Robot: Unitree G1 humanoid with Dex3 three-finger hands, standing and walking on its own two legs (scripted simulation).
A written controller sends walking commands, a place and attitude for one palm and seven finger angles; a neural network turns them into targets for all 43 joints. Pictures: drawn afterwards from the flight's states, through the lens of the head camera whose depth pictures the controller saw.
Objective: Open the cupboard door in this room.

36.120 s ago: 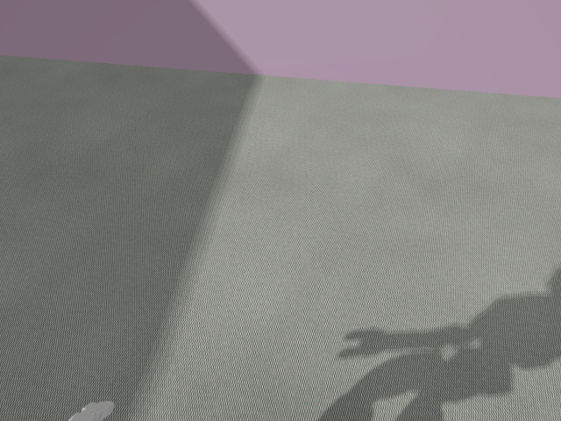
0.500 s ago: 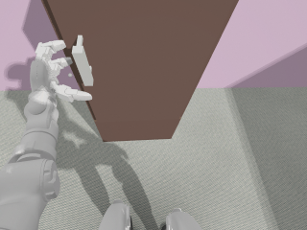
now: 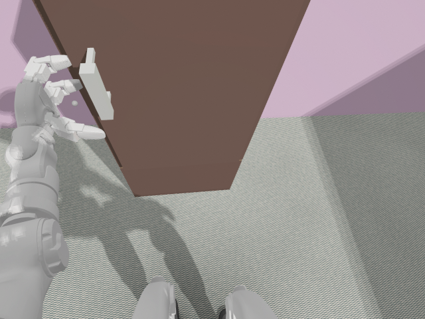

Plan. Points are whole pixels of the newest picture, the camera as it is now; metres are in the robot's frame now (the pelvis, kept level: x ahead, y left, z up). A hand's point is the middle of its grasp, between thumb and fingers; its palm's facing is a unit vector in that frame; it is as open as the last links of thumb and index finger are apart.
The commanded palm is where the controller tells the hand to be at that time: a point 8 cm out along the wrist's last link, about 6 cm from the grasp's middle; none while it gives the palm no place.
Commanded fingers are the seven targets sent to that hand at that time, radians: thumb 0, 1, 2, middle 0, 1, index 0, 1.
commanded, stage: move the hooked fingers beside the handle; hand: left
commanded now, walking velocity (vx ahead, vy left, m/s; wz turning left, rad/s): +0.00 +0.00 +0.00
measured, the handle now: (99, 85) +0.53 +0.20 +0.07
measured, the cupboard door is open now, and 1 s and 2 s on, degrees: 1 1 1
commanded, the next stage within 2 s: slide the fingers in behind the handle in 1.52 s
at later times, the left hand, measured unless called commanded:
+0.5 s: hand (65, 104) +0.48 +0.25 +0.07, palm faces +0.10 -1.00 +0.00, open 14.1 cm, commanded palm +0.46 +0.30 +0.07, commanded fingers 0.00 -0.50 0.30 -0.30 -1.20 -0.30 -1.20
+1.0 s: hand (50, 105) +0.48 +0.27 +0.07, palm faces +0.07 -1.00 +0.01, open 14.0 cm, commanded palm +0.46 +0.31 +0.07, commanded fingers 0.00 -0.50 0.30 -0.30 -1.20 -0.30 -1.20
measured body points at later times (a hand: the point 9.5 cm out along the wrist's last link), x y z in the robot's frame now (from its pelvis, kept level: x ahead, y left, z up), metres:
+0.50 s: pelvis +0.00 +0.00 +0.00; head +0.13 +0.03 +0.43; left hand +0.47 +0.30 +0.07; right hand +0.01 -0.28 -0.11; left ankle +0.03 +0.10 -0.66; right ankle -0.02 -0.12 -0.66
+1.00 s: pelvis -0.01 +0.01 -0.01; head +0.13 +0.05 +0.42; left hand +0.47 +0.33 +0.07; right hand +0.00 -0.27 -0.11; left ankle +0.03 +0.10 -0.66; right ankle -0.02 -0.12 -0.66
